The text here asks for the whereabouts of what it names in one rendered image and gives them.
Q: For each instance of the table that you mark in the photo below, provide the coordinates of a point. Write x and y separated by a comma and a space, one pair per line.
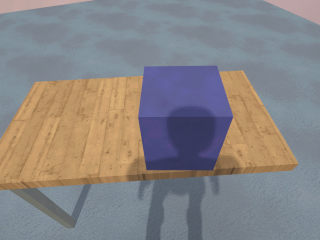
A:
86, 131

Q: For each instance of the carton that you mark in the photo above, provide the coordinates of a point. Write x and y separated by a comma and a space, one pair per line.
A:
184, 117

